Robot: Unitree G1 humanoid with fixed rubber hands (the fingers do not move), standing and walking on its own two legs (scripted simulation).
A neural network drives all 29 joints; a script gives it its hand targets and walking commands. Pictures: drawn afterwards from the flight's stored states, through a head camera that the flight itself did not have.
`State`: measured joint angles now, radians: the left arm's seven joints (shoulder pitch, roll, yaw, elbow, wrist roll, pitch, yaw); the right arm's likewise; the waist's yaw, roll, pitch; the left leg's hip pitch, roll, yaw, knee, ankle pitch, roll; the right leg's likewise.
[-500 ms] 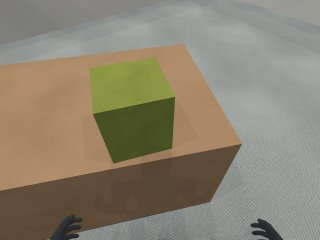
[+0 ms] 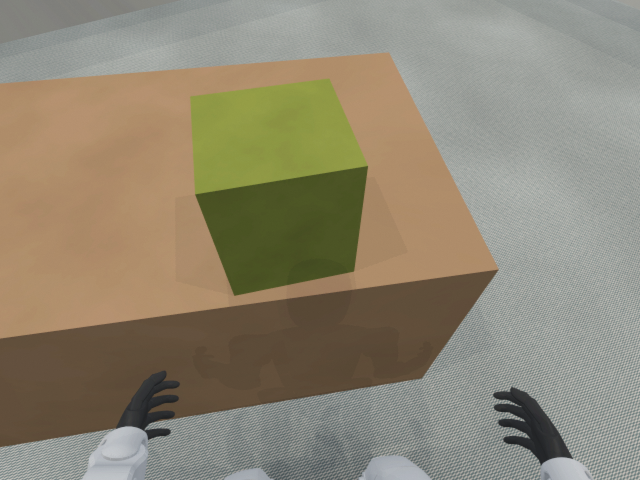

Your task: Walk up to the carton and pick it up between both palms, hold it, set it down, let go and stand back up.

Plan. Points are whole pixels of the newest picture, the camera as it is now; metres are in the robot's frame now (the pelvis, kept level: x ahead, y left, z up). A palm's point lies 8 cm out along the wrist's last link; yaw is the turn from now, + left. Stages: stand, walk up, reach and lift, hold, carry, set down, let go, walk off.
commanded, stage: reach and lift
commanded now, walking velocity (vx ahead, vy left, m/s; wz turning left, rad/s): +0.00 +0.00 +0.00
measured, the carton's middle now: (279, 192) +0.52 +0.05 +0.01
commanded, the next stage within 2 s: none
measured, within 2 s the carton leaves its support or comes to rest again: neither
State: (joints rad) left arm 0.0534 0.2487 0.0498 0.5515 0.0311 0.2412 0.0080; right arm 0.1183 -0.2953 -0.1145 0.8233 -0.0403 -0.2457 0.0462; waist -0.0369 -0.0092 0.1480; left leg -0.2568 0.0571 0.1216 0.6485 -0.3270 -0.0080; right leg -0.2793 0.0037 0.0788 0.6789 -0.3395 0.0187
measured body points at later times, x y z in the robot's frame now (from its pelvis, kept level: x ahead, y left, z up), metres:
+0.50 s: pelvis +0.02 +0.00 +0.02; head +0.01 +0.00 +0.47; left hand +0.24 +0.24 -0.03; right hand +0.21 -0.24 -0.05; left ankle +0.02 +0.12 -0.72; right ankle +0.02 -0.13 -0.72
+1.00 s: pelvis +0.04 +0.00 +0.02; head +0.04 +0.00 +0.47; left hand +0.27 +0.23 -0.01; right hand +0.29 -0.21 -0.02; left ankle +0.02 +0.12 -0.72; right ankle +0.02 -0.13 -0.72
